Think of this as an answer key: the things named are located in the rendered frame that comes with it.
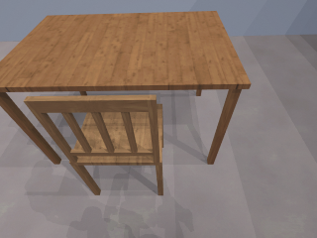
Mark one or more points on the chair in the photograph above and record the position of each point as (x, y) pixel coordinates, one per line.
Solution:
(118, 130)

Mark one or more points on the table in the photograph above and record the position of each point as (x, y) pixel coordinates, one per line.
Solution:
(124, 52)

